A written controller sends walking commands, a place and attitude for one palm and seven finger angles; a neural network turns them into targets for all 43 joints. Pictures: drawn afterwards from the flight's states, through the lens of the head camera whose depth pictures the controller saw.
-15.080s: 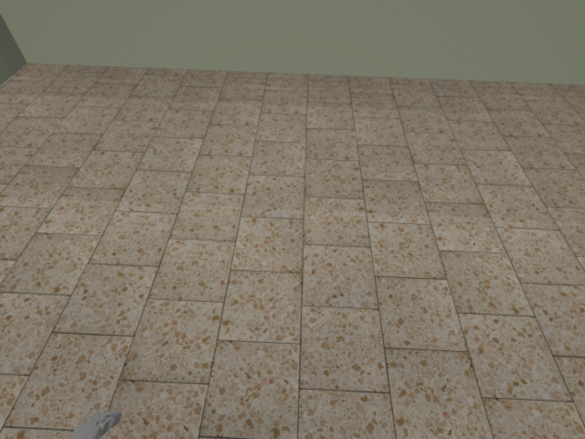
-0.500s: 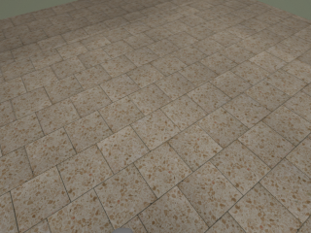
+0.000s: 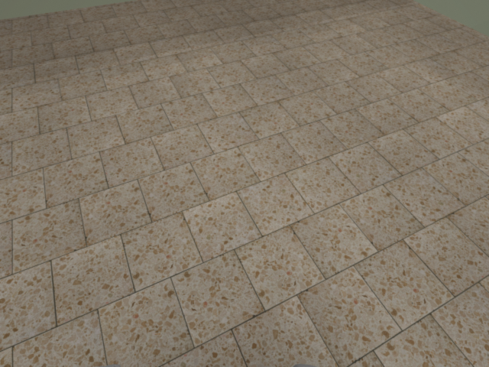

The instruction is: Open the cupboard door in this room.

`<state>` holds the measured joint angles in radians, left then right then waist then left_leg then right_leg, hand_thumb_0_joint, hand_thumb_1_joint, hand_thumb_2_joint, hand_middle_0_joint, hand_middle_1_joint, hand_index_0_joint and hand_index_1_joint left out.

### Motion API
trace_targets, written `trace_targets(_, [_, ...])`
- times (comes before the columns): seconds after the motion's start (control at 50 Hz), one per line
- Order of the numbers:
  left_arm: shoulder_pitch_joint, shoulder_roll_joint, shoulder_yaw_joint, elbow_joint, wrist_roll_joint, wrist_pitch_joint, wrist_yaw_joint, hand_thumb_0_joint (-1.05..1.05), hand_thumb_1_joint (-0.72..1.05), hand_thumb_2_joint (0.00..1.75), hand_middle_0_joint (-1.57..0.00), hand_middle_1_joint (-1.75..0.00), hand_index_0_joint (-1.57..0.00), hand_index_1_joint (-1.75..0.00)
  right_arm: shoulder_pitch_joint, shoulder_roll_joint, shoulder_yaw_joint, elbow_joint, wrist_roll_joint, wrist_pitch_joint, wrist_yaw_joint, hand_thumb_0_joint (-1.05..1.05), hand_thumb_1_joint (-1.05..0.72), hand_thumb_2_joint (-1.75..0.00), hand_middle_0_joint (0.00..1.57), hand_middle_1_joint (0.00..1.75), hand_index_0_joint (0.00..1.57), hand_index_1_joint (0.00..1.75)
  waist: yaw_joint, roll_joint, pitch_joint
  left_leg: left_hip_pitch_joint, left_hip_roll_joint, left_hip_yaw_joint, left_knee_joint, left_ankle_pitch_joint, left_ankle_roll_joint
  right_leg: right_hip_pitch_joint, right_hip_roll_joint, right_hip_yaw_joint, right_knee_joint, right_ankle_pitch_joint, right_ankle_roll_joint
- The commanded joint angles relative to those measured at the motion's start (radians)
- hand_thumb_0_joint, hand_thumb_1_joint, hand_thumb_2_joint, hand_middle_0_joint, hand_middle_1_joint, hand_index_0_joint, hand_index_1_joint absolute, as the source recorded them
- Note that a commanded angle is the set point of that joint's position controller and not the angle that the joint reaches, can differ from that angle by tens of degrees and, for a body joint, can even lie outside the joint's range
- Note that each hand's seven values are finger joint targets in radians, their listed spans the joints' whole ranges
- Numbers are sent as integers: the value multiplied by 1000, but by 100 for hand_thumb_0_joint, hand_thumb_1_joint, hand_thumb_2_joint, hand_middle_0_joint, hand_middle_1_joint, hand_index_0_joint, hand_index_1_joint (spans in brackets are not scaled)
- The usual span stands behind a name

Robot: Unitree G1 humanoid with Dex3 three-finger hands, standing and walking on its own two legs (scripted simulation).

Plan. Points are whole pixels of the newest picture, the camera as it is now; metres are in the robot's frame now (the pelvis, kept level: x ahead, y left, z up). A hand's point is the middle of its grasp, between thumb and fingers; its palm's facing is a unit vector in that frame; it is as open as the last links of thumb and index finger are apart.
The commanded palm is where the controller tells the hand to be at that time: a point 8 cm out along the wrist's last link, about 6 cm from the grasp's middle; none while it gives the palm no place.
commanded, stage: turn or walk to find it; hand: left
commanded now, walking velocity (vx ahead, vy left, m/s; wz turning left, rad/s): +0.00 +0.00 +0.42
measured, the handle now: out of the picture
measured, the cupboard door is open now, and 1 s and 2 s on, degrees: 0 0 0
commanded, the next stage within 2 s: none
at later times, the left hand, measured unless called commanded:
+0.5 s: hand out of the picture -0.03 +0.14 -0.16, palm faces +0.28 -0.92 -0.27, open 7.3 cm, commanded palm none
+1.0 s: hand out of the picture -0.11 +0.20 -0.17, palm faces +0.47 -0.85 -0.24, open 7.4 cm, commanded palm none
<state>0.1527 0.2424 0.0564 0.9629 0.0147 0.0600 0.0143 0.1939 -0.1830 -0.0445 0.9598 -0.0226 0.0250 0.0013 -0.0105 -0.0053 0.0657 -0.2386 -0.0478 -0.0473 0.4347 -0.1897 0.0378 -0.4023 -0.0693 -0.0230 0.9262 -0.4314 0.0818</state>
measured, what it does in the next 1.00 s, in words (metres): steps on the spot, turning left: right foot, then left foot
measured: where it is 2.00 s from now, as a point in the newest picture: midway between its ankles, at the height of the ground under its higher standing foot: outside the picture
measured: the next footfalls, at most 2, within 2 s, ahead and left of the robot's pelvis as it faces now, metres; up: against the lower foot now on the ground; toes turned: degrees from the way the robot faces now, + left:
right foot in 0.12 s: +0.02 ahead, -0.13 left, +0.00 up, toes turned +0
left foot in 0.66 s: -0.07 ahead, +0.08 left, +0.00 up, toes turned +24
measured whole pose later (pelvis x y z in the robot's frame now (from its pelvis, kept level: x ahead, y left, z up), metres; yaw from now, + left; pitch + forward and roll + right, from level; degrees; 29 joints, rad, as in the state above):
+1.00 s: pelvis -0.08 -0.03 +0.00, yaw +26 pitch -1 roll -1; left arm 0.17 0.25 0.06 0.97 0.02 0.06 0.01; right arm 0.17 -0.18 -0.04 0.96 -0.02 0.02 0.00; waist 0.01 -0.02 0.07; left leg -0.21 -0.03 -0.02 0.43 -0.20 0.04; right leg -0.44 -0.09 -0.03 1.02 -0.40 0.09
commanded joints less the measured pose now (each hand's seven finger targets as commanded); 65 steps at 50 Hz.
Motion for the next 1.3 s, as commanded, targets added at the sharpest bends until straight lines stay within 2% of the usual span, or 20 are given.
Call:
trace_targets(0.0, [-3, 51, 13, -91, -8, -34, 7, 0, 90, 90, -20, -30, -20, -30, 27, -213, -58, -54, -6, -5, -16, 0, -90, -90, 20, 30, 20, 30, -14, 167, -87, 46, 261, -310, -81, 317, 137, 50, 27, -4, -190, -14, -12])
trace_targets(0.08, [117, 85, 23, -64, -7, -55, 14, 0, 90, 90, -20, -30, -20, -30, 10, -180, -61, -66, 7, -4, -9, 0, -90, -90, 20, 30, 20, 30, 43, 72, -158, -115, 156, -257, 40, 151, 43, 351, -5, 8, -563, 242, -32])
trace_targets(0.12, [129, 215, 48, -80, 12, -66, 23, 0, 90, 90, -20, -30, -20, -30, -2, -108, -52, -102, 10, -3, -6, 0, -90, -90, 20, 30, 20, 30, 65, -284, -124, -377, -34, -21, 428, -380, -65, 411, -406, 372, -657, 351, -208])
trace_targets(0.18, [-21, 130, 34, -121, 0, -63, 24, 0, 90, 90, -20, -30, -20, -30, 44, -145, -72, -36, -5, 35, 3, 0, -90, -90, 20, 30, 20, 30, -6, -154, -6, -323, 36, -65, 757, -251, -68, 141, -296, 203, -703, 146, -203])
trace_targets(0.24, [-18, 82, 17, -119, -1, -76, 21, 0, 90, 90, -20, -30, -20, -30, 93, -119, -62, -5, -4, 36, 13, 0, -90, -90, 20, 30, 20, 30, -23, -132, -4, -332, 55, -19, 797, -148, -94, 197, -220, 47, -648, 340, -167])
trace_targets(0.5, [151, 149, 38, -34, 17, -68, 17, 0, 90, 90, -20, -30, -20, -30, -70, -94, -30, -40, 11, 21, 7, 0, -90, -90, 20, 30, 20, 30, 67, -183, -61, -205, 87, 90, 400, -291, -102, 340, -306, -8, -553, 606, -236])
trace_targets(0.6, [110, 166, 46, -25, 10, -59, 14, 0, 90, 90, -20, -30, -20, -30, -1, -110, -26, -32, 15, 1, 5, 0, -90, -90, 20, 30, 20, 30, 12, -168, -127, 1, 78, 127, 72, -108, -75, 296, -289, -82, -421, 564, -171])
trace_targets(0.62, [116, 148, 42, -31, 2, -52, 12, 0, 90, 90, -20, -30, -20, -30, 28, -142, -34, -26, 13, -9, 7, 0, -90, -90, 20, 30, 20, 30, -7, -69, -152, 134, 101, 92, -46, 32, -59, 199, -250, -127, -319, 478, -117])
trace_targets(0.64, [128, 95, 34, -53, -6, -45, 9, 0, 90, 90, -20, -30, -20, -30, 56, -234, -53, -30, 4, -19, 2, 0, -90, -90, 20, 30, 20, 30, -27, 188, -169, 270, 309, -188, -109, 256, 24, -22, -126, -180, -130, 147, -43])
trace_targets(0.66, [70, 54, 9, -88, -1, -35, 9, 0, 90, 90, -20, -30, -20, -30, 93, -302, -67, -21, 5, -10, -7, 0, -90, -90, 20, 30, 20, 30, -51, 314, -133, 251, 452, -322, -116, 544, 128, -148, -52, -124, 24, -222, -10])
trace_targets(0.68, [44, 81, 15, -89, 2, -26, 10, 0, 90, 90, -20, -30, -20, -30, 89, -294, -63, -15, 2, -3, -8, 0, -90, -90, 20, 30, 20, 30, -49, 210, -121, 183, 467, -251, -99, 471, 169, -112, -65, -60, 109, -204, -28])
trace_targets(0.7, [30, 72, 18, -71, 7, -16, 12, 0, 90, 90, -20, -30, -20, -30, 44, -255, -53, -21, -1, -8, -17, 0, -90, -90, 20, 30, 20, 30, -36, 266, -91, 114, 397, -226, -127, 390, 143, -117, -73, -15, 134, -145, -25])
trace_targets(0.78, [66, 81, 24, -34, 4, -24, -4, 0, 90, 90, -20, -30, -20, -30, -40, -214, -36, -51, 5, -19, -25, 0, -90, -90, 20, 30, 20, 30, 10, 144, -52, 141, 286, -127, -105, 438, 104, -145, -45, -14, 202, 25, -3])
trace_targets(1.0, [-31, 60, 16, -92, -2, -25, 3, 0, 90, 90, -20, -30, -20, -30, 37, -212, -56, -49, -3, -10, -16, 0, -90, -90, 20, 30, 20, 30, -26, 164, -60, 92, 278, -264, -117, 255, 139, -61, -6, 0, -24, -18, 4])
trace_targets(1.12, [72, 55, 18, -78, -12, -48, 8, 0, 90, 90, -20, -30, -20, -30, 15, -202, -63, -62, 0, -3, -13, 0, -90, -90, 20, 30, 20, 30, 25, 142, -143, -20, 208, -294, -7, 275, 93, 226, 42, -25, -445, 158, -23])
trace_targets(1.14, [111, 81, 24, -69, -8, -56, 12, 0, 90, 90, -20, -30, -20, -30, 16, -180, -61, -66, 6, -4, -10, 0, -90, -90, 20, 30, 20, 30, 43, 72, -163, -101, 161, -262, 46, 172, 47, 351, -3, 3, -573, 241, -32])
trace_targets(1.18, [133, 211, 46, -78, 11, -66, 22, 0, 90, 90, -20, -30, -20, -30, 6, -106, -51, -100, 10, -4, -7, 0, -90, -90, 20, 30, 20, 30, 65, -292, -127, -378, -36, -22, 422, -384, -67, 422, -398, 362, -652, 371, -198])
trace_targets(1.2, [107, 195, 41, -93, 4, -58, 24, 0, 90, 90, -20, -30, -20, -30, -5, -146, -64, -97, 3, 8, -6, 0, -90, -90, 20, 30, 20, 30, 55, -178, -103, -330, 6, -55, 582, -380, -63, 285, -421, 303, -651, 397, -246])
trace_targets(1.22, [41, 155, 46, -106, 1, -66, 29, 0, 90, 90, -20, -30, -20, -30, 19, -148, -67, -70, -3, 26, -4, 0, -90, -90, 20, 30, 20, 30, 25, -238, -60, -325, 37, -85, 670, -338, -61, 199, -368, 264, -682, 279, -237])
trace_targets(1.28, [-34, 88, 20, -123, -2, -69, 19, 0, 90, 90, -20, -30, -20, -30, 83, -126, -67, -12, -6, 39, 11, 0, -90, -90, 20, 30, 20, 30, -24, -125, 3, -322, 49, -32, 805, -174, -83, 161, -231, 84, -661, 262, -174])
